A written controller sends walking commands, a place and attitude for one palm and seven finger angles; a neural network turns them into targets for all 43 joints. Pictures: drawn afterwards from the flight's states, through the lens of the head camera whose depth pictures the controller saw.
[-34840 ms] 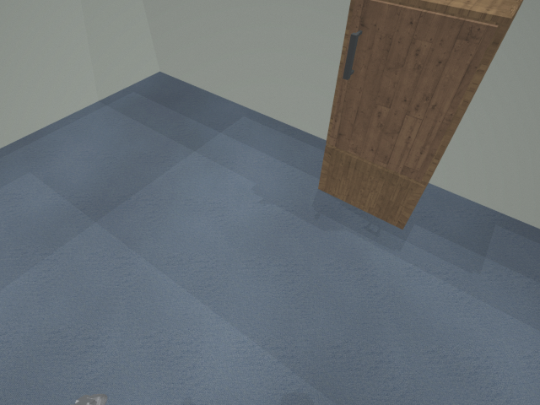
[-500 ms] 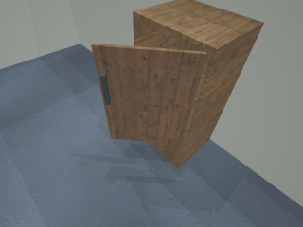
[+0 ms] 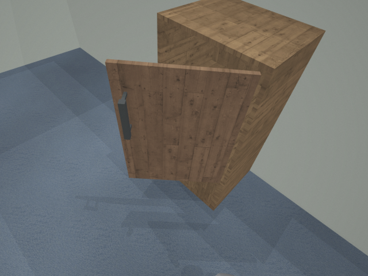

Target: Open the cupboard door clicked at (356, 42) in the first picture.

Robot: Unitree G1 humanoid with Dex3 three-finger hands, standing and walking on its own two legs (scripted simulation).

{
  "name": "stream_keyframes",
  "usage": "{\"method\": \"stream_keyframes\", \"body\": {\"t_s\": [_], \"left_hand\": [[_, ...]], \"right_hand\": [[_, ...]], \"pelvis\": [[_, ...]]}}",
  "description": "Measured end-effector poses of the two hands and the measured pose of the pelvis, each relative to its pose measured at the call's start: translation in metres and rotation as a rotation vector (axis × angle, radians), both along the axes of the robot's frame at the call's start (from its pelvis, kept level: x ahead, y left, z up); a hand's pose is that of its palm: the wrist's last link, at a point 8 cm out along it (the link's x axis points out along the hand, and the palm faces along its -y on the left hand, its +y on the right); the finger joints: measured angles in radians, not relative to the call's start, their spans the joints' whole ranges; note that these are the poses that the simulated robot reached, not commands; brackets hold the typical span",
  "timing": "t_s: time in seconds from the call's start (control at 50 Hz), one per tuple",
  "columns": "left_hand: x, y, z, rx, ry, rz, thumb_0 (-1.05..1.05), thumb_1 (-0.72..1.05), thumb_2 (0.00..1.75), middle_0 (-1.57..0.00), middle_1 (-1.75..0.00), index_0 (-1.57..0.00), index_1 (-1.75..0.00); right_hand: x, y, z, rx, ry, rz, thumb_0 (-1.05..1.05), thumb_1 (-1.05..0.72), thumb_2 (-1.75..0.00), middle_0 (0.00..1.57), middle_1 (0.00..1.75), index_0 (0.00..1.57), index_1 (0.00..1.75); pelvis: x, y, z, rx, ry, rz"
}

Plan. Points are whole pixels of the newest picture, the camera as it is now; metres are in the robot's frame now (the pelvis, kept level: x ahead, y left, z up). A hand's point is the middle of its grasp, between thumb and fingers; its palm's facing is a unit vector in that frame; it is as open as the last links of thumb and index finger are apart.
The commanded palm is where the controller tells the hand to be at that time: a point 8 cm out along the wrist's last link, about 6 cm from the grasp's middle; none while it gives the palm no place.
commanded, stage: come to a stop and stand still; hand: left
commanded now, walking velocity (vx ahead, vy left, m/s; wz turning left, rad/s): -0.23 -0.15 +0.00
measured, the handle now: (126, 116) +0.57 +0.21 -0.02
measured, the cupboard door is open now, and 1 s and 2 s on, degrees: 42 42 42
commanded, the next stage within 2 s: look again from close up in 1.62 s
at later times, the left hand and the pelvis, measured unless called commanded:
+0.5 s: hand out of the picture +0.13 +0.16 -0.18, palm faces +0.11 -0.97 -0.20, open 7.2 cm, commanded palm none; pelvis +0.05 -0.01 -0.01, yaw +3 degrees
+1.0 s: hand out of the picture +0.01 +0.23 -0.19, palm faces +0.10 -0.98 -0.19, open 7.4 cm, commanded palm none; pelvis +0.03 +0.04 +0.00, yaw +2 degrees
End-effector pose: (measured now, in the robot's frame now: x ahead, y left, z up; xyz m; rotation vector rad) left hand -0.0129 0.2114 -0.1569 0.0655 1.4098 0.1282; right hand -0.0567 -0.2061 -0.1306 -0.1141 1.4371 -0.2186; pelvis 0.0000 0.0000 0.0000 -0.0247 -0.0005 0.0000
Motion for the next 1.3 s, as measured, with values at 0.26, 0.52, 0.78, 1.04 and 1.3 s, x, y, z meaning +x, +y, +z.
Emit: {"method": "stream_keyframes", "body": {"t_s": [0.26,0.52,0.78,1.04,1.3], "left_hand": [[0.127,0.010,0.007,0.043,-0.177,-0.002,0.01,0.92,0.90,-0.20,-0.30,-0.20,-0.30],[0.123,0.002,0.007,0.100,-0.187,0.028,-0.01,0.93,0.89,-0.21,-0.30,-0.21,-0.30],[0.051,0.053,-0.003,0.082,-0.079,0.059,0.01,0.91,0.89,-0.20,-0.30,-0.21,-0.30],[0.004,0.061,0.003,0.062,0.026,0.053,0.01,0.91,0.90,-0.20,-0.30,-0.20,-0.30],[0.009,0.032,0.008,0.041,0.065,0.039,0.01,0.90,0.90,-0.20,-0.30,-0.20,-0.30]], "right_hand": [[0.006,0.041,0.000,0.070,0.173,-0.025,0.01,-0.91,-0.89,0.20,0.30,0.20,0.30],[0.112,-0.025,-0.025,-0.004,-0.004,0.027,0.01,-0.91,-0.89,0.20,0.30,0.20,0.30],[0.175,-0.003,-0.003,-0.055,-0.243,0.162,0.00,-0.91,-0.90,0.19,0.30,0.20,0.30],[0.139,0.024,-0.004,-0.017,-0.168,0.146,0.00,-0.94,-0.89,0.20,0.30,0.20,0.30],[0.086,0.028,-0.016,0.039,-0.012,0.080,0.01,-0.91,-0.89,0.20,0.30,0.20,0.30]], "pelvis": [[0.041,0.003,0.001,-0.009,-0.006,0.060],[0.051,-0.011,-0.011,0.005,-0.013,0.057],[0.028,0.027,-0.011,0.015,-0.019,0.034],[0.029,0.045,-0.002,0.032,-0.033,0.033],[0.040,0.035,0.000,0.031,-0.028,0.028]]}}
